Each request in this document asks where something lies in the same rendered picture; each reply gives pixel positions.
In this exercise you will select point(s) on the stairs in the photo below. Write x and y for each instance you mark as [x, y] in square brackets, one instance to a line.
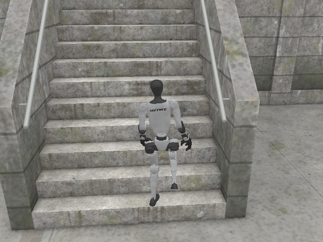
[95, 171]

